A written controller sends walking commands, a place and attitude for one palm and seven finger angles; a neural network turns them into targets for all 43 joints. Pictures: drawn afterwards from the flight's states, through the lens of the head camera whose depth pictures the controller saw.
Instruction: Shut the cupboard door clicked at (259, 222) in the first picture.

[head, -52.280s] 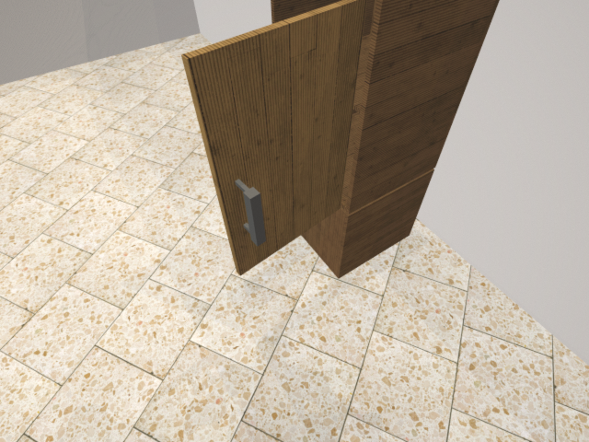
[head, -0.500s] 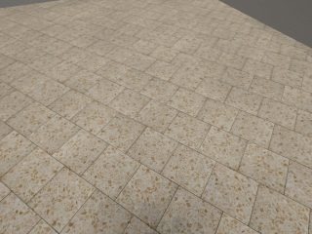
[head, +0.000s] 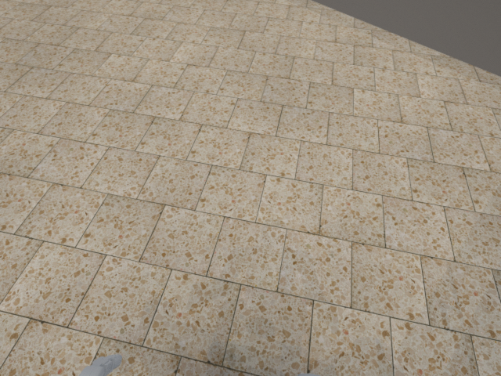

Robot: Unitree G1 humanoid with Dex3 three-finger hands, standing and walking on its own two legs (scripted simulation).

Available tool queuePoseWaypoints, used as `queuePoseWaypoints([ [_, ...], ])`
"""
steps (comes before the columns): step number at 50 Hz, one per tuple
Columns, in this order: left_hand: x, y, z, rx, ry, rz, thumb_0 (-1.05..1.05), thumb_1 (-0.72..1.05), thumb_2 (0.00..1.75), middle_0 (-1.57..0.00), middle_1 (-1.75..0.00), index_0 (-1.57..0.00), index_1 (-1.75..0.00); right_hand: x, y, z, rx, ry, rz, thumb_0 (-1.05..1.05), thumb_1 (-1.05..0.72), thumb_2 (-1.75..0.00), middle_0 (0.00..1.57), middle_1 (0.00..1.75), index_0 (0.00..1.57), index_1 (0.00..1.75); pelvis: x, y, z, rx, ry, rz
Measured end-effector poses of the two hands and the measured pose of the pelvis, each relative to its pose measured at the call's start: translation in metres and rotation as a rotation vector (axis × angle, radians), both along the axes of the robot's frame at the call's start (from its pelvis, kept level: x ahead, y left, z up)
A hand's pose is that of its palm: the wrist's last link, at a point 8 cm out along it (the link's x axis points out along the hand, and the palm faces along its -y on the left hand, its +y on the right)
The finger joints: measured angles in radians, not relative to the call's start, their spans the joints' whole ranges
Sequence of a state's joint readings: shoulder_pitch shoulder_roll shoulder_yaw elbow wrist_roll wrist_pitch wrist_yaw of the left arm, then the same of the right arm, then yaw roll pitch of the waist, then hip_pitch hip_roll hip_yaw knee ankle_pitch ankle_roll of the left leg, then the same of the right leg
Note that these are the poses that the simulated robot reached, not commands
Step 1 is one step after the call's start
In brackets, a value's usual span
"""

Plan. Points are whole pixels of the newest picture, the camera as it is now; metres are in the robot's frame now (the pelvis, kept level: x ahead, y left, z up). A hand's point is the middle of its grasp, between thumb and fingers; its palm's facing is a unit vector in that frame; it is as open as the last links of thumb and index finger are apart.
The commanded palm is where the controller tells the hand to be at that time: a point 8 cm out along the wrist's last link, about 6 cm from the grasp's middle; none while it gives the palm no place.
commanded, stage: turn to face it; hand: left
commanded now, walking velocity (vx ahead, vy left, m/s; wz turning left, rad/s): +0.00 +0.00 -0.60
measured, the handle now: out of the picture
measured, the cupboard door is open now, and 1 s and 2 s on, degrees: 35 35 35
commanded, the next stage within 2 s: none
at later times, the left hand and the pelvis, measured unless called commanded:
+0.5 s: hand (150, 365) +0.15 +0.20 -0.18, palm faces -0.25 -0.95 -0.17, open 7.4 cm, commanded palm none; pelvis +0.02 +0.02 +0.00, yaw -17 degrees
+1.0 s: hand (200, 336) +0.20 +0.11 -0.16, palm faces -0.55 -0.80 -0.24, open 7.4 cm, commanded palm none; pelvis +0.02 -0.01 +0.00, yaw -35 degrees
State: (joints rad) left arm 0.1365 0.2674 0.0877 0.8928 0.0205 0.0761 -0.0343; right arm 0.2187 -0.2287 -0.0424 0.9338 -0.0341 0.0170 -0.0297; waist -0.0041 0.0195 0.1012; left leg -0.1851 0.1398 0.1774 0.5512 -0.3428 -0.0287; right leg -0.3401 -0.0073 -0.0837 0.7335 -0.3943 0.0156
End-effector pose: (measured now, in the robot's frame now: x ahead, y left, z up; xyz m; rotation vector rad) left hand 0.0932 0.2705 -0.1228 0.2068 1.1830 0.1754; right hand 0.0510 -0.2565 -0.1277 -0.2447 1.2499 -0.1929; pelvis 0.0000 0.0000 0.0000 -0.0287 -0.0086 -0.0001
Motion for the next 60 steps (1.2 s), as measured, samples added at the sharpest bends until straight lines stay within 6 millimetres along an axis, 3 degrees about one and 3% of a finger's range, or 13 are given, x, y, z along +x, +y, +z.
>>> queuePoseWaypoints([
  [3,0.028,-0.012,0.0,0.032,-0.067,-0.065,0.0,0.91,0.9,-0.19,-0.3,-0.19,-0.3,-0.008,-0.015,-0.017,0.023,0.003,-0.052,0.01,-0.91,-0.9,0.2,0.3,0.2,0.3,0.004,-0.011,-0.013,0.016,0.003,-0.035],
  [5,0.036,-0.021,0.002,0.039,-0.08,-0.093,0.0,0.91,0.9,-0.19,-0.3,-0.19,-0.3,-0.01,-0.021,-0.021,0.02,0.013,-0.08,0.01,-0.91,-0.9,0.2,0.3,0.2,0.3,0.002,-0.013,-0.013,0.01,0.0,-0.052],
  [13,0.039,-0.043,0.0,-0.007,-0.013,-0.171,0.0,0.9,0.9,-0.2,-0.3,-0.2,-0.3,0.002,-0.022,0.002,0.008,-0.066,-0.141,0.01,-0.91,-0.9,0.2,0.3,0.2,0.3,0.005,-0.008,0.0,0.032,0.013,-0.14],
  [20,0.049,-0.032,-0.026,-0.07,0.038,-0.211,0.0,0.9,0.9,-0.2,-0.3,-0.2,-0.3,0.001,-0.003,0.012,-0.048,-0.125,-0.189,0.01,-0.91,-0.9,0.2,0.3,0.2,0.3,0.015,0.016,-0.009,0.016,0.023,-0.225],
  [23,0.058,-0.027,-0.028,-0.075,0.061,-0.247,0.0,0.9,0.9,-0.2,-0.3,-0.2,-0.3,-0.014,0.008,0.017,-0.058,-0.109,-0.211,0.01,-0.91,-0.9,0.2,0.3,0.2,0.3,0.017,0.021,-0.006,0.012,0.016,-0.271],
  [30,0.089,-0.031,-0.012,-0.063,0.061,-0.335,0.0,0.91,0.9,-0.2,-0.3,-0.2,-0.3,-0.059,0.021,0.022,-0.038,-0.031,-0.319,0.01,-0.91,-0.9,0.2,0.3,0.2,0.3,0.02,0.021,0.007,-0.012,0.019,-0.363],
  [34,0.11,-0.05,-0.006,-0.039,0.044,-0.414,0.0,0.91,0.9,-0.19,-0.3,-0.19,-0.3,-0.089,0.018,0.013,-0.012,-0.006,-0.404,0.01,-0.91,-0.9,0.2,0.3,0.2,0.3,0.019,0.013,0.005,-0.01,0.018,-0.419],
  [38,0.131,-0.08,-0.004,-0.009,-0.012,-0.501,0.0,0.91,0.9,-0.19,-0.3,-0.19,-0.3,-0.12,0.007,-0.008,0.02,0.013,-0.49,0.01,-0.91,-0.9,0.2,0.3,0.2,0.3,0.015,-0.003,-0.007,0.013,0.012,-0.468],
  [41,0.136,-0.098,-0.003,0.009,-0.044,-0.541,0.0,0.91,0.9,-0.2,-0.3,-0.2,-0.3,-0.135,-0.004,-0.02,0.024,0.042,-0.539,0.01,-0.91,-0.9,0.2,0.3,0.2,0.3,0.011,-0.008,-0.013,0.012,0.008,-0.5],
  [45,0.131,-0.111,0.002,0.013,-0.015,-0.577,0.0,0.9,0.9,-0.2,-0.3,-0.2,-0.3,-0.135,-0.012,-0.011,0.008,0.015,-0.582,0.01,-0.91,-0.9,0.2,0.3,0.2,0.3,0.012,-0.009,-0.005,0.024,0.004,-0.549],
  [51,0.134,-0.119,-0.006,-0.016,0.032,-0.63,0.0,0.9,0.9,-0.2,-0.3,-0.2,-0.3,-0.117,-0.014,0.006,-0.026,-0.071,-0.615,0.01,-0.91,-0.9,0.2,0.3,0.2,0.3,0.02,-0.006,0.0,0.034,0.008,-0.617],
  [56,0.154,-0.117,-0.026,-0.048,0.055,-0.66,0.0,0.9,0.9,-0.2,-0.3,-0.2,-0.3,-0.107,-0.002,0.012,-0.079,-0.118,-0.642,0.01,-0.91,-0.9,0.2,0.3,0.2,0.3,0.033,0.004,-0.009,0.022,0.017,-0.681],
  [60,0.17,-0.123,-0.023,-0.052,0.066,-0.714,0.0,0.9,0.9,-0.2,-0.3,-0.2,-0.3,-0.118,0.016,0.02,-0.077,-0.098,-0.673,0.01,-0.91,-0.9,0.2,0.3,0.2,0.3,0.036,0.006,-0.003,0.007,0.012,-0.738],
])
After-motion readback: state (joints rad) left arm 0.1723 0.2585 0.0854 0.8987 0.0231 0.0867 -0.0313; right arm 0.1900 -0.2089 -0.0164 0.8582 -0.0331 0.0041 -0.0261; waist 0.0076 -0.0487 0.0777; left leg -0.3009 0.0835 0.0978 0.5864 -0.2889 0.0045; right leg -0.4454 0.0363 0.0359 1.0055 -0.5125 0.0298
